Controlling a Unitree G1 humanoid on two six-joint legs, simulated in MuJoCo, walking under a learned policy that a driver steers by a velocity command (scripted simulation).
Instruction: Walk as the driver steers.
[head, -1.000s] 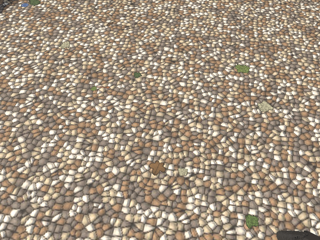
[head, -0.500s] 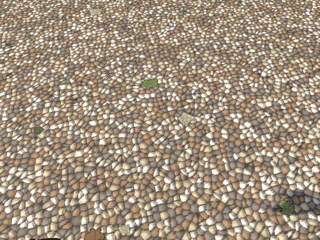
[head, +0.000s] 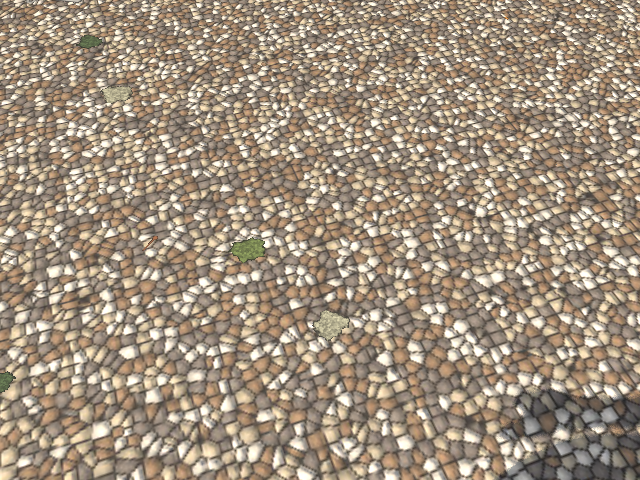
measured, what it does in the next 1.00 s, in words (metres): steps on the spot, turning left: right foot, then left foot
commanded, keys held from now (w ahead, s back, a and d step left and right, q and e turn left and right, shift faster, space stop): q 0.70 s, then no key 0.30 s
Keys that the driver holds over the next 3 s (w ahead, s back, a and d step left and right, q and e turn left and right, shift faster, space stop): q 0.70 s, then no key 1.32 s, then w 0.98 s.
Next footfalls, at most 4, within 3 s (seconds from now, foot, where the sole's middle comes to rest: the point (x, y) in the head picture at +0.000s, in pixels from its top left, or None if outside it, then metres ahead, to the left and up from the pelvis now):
0.26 right None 0.08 -0.14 -0.77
0.70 left None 0.02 0.12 -0.77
1.08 right None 0.14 -0.09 -0.77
2.74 right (275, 479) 0.48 0.12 -0.77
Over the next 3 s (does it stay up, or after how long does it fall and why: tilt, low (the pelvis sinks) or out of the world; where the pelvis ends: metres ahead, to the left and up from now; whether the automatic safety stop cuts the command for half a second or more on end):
stays up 0.40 0.17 0.02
